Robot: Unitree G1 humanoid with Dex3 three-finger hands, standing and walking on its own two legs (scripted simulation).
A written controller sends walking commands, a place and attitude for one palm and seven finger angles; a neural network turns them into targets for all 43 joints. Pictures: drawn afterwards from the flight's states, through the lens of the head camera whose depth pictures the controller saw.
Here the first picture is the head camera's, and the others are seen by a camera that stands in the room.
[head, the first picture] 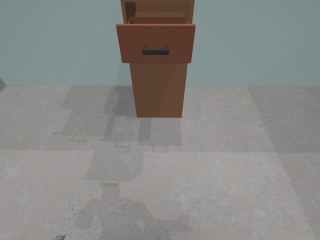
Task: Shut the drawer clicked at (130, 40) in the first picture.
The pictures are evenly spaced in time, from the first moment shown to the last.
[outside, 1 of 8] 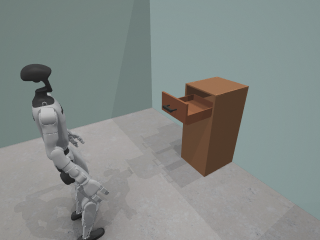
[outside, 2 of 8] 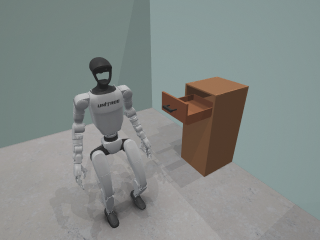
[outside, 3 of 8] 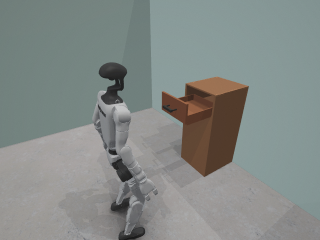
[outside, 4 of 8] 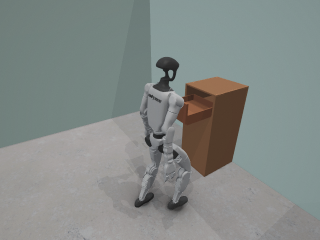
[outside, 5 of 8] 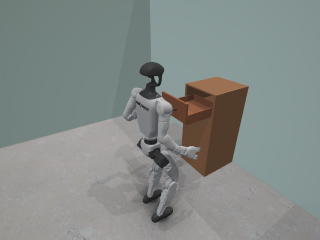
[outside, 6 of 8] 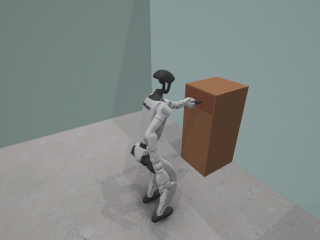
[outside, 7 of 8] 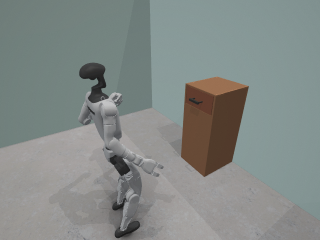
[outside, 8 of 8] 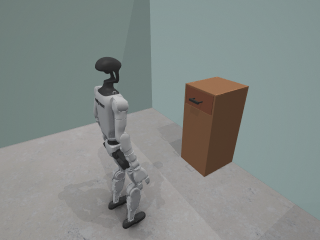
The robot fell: no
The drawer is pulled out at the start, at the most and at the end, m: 0.30 0.30 0.00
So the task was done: yes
